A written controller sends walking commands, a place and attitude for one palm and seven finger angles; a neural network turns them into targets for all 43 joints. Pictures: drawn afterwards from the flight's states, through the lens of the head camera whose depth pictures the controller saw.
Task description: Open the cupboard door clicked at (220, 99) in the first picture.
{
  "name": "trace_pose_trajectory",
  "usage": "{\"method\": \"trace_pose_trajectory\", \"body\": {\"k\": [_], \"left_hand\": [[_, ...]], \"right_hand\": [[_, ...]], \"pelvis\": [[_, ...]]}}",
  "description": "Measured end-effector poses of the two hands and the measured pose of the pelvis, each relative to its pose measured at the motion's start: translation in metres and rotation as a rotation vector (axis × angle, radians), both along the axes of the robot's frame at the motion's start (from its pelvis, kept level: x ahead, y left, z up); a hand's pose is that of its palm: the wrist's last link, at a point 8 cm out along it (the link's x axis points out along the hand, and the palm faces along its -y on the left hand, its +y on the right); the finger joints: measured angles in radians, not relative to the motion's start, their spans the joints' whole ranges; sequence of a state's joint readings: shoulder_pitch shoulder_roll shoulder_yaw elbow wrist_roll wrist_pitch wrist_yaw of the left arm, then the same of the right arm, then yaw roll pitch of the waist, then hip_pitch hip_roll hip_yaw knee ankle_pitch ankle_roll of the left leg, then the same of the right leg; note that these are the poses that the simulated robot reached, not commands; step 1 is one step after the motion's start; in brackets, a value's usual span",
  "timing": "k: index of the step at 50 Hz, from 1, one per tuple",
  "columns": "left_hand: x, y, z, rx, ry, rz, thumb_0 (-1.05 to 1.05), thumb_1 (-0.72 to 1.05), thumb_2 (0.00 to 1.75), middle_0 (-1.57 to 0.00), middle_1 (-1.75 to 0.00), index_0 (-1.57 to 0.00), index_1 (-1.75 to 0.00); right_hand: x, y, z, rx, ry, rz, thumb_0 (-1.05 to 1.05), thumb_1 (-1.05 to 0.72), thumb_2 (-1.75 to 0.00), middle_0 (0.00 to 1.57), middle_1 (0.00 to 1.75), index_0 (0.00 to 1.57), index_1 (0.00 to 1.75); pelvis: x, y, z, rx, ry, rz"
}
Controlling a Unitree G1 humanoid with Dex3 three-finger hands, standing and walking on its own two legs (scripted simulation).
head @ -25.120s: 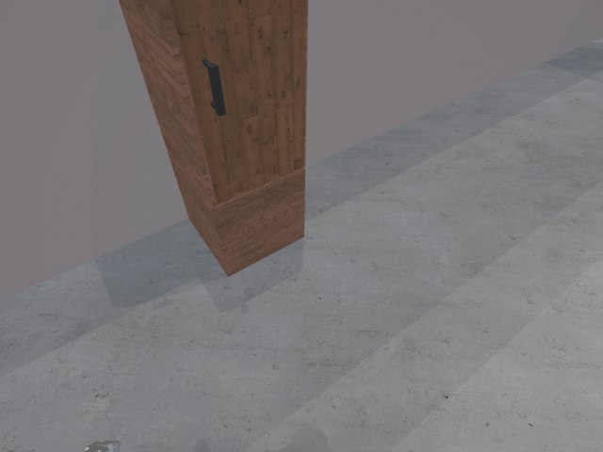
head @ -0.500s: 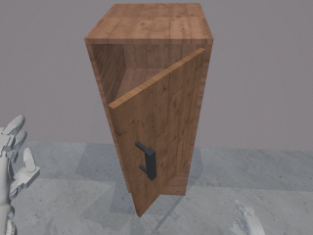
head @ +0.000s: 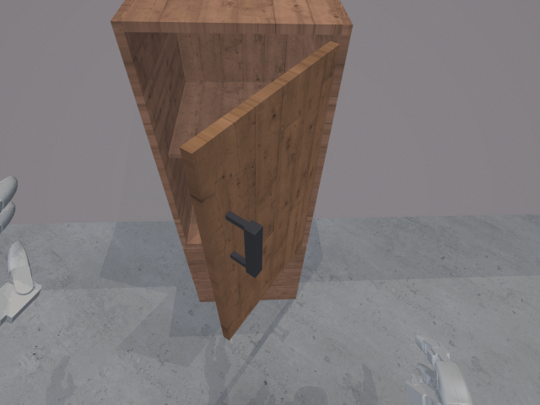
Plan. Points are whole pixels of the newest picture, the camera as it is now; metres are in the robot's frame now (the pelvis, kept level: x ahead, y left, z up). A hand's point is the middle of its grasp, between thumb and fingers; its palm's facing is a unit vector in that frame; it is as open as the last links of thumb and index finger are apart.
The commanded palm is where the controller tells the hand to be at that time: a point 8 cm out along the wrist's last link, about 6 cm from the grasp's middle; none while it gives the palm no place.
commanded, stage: step back with the hand held close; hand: left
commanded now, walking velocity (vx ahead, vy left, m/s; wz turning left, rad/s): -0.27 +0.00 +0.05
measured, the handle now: (244, 245) +0.34 +0.06 +0.04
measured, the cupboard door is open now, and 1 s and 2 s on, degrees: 52 52 52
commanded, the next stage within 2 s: stop stepping back and stand still in 0.68 s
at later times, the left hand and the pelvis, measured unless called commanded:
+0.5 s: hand out of the picture +0.12 +0.28 +0.17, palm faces +0.47 -0.76 -0.45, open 7.4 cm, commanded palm +0.04 +0.32 +0.18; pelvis -0.08 +0.01 -0.01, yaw +2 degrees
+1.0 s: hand out of the picture +0.06 +0.24 +0.17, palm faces +0.33 -0.83 -0.44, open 7.4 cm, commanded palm -0.01 +0.29 +0.18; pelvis -0.17 +0.00 -0.01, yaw -4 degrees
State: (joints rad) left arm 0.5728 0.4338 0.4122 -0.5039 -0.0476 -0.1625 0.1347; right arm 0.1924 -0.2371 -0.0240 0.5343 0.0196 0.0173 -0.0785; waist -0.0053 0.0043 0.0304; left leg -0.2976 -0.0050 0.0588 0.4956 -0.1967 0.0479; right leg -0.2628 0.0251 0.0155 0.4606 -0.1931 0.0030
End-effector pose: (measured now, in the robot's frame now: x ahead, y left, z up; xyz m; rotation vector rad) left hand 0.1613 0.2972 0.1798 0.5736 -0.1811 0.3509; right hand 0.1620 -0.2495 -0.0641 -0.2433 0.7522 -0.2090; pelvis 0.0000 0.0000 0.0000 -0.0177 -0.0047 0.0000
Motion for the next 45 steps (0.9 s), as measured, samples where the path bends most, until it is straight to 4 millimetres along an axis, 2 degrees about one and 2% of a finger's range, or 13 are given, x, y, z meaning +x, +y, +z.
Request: {"method": "trace_pose_trajectory", "body": {"k": [12,21,27,32,36,39,43,45], "left_hand": [[-0.056,0.010,-0.007,0.016,-0.093,0.071,0.01,0.89,0.90,-0.22,-0.30,-0.21,-0.30],[-0.075,0.012,-0.004,-0.008,-0.181,0.006,0.01,0.89,0.90,-0.22,-0.30,-0.21,-0.30],[-0.091,0.025,0.014,0.041,-0.198,0.016,0.01,0.89,0.90,-0.22,-0.30,-0.21,-0.30],[-0.107,0.014,0.013,-0.024,-0.166,0.011,0.01,0.89,0.90,-0.21,-0.30,-0.21,-0.30],[-0.119,-0.007,0.006,0.001,-0.143,-0.052,0.01,0.89,0.90,-0.21,-0.30,-0.21,-0.30],[-0.123,-0.016,0.006,-0.002,-0.132,-0.098,0.01,0.89,0.90,-0.21,-0.30,-0.21,-0.30],[-0.125,-0.014,0.004,-0.005,-0.127,-0.121,0.01,0.89,0.90,-0.22,-0.30,-0.21,-0.30],[-0.124,-0.011,0.002,-0.017,-0.133,-0.123,0.01,0.89,0.90,-0.22,-0.30,-0.22,-0.30]], "right_hand": [[-0.042,0.021,-0.019,0.016,-0.018,0.076,0.01,-0.90,-0.90,0.20,0.30,0.20,0.30],[-0.080,0.024,-0.023,-0.032,0.034,0.072,0.01,-0.90,-0.90,0.21,0.30,0.20,0.30],[-0.103,0.034,-0.016,0.007,0.026,0.055,0.01,-0.91,-0.90,0.20,0.30,0.20,0.30],[-0.114,0.040,-0.010,0.037,0.010,0.089,0.01,-0.90,-0.90,0.21,0.30,0.20,0.30],[-0.121,0.035,-0.019,0.053,-0.017,0.114,0.01,-0.90,-0.90,0.21,0.30,0.20,0.30],[-0.136,0.026,-0.022,0.047,0.011,0.081,0.01,-0.90,-0.90,0.21,0.30,0.20,0.30],[-0.157,0.013,-0.016,0.009,0.008,0.015,0.01,-0.90,-0.90,0.21,0.30,0.20,0.30],[-0.168,0.007,-0.013,-0.003,-0.011,-0.019,0.01,-0.90,-0.90,0.21,0.30,0.20,0.30]], "pelvis": [[-0.042,0.002,-0.016,-0.008,-0.021,0.026],[-0.071,0.013,-0.021,-0.032,-0.017,0.036],[-0.089,0.011,-0.010,-0.066,0.002,0.027],[-0.104,0.005,-0.002,-0.062,0.054,0.004],[-0.127,-0.004,-0.012,-0.008,0.076,-0.046],[-0.137,-0.004,-0.010,-0.019,0.044,-0.058],[-0.139,-0.001,-0.012,-0.011,0.022,-0.077],[-0.148,0.000,-0.012,0.000,0.003,-0.075]]}}
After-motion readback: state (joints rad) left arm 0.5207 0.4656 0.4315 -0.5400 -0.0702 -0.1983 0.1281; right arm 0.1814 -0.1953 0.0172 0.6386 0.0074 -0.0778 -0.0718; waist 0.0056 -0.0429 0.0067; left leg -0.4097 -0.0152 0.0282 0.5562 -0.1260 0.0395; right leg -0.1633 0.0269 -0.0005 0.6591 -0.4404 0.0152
